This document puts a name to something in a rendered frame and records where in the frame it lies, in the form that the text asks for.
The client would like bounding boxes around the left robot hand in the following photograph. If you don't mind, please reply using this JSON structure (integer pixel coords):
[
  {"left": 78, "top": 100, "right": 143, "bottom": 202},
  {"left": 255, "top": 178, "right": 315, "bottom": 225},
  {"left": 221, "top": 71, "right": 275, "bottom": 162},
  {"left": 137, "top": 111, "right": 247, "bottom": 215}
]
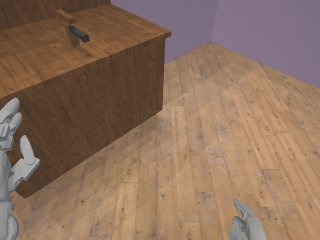
[{"left": 0, "top": 98, "right": 40, "bottom": 202}]

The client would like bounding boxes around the tap lever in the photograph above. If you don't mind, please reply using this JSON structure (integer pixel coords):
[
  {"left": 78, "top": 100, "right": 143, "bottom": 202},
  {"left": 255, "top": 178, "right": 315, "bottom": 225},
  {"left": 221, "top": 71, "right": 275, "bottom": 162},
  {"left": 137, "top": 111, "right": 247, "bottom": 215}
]
[{"left": 67, "top": 25, "right": 90, "bottom": 43}]

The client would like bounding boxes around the counter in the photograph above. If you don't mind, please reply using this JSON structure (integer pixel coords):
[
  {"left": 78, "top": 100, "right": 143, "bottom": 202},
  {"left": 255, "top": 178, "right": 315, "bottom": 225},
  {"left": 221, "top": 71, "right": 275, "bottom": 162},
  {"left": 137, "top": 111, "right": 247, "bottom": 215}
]
[{"left": 0, "top": 0, "right": 172, "bottom": 199}]

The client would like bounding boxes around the right robot hand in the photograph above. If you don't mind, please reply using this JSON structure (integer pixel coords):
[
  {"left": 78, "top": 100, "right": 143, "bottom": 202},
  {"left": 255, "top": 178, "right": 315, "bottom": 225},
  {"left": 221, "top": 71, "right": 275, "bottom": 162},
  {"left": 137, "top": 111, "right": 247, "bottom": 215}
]
[{"left": 228, "top": 199, "right": 268, "bottom": 240}]

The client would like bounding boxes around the left robot forearm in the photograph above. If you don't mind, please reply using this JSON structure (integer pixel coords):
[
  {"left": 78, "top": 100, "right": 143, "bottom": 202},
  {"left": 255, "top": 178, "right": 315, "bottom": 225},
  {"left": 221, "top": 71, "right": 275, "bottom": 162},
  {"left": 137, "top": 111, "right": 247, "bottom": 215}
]
[{"left": 0, "top": 201, "right": 19, "bottom": 240}]

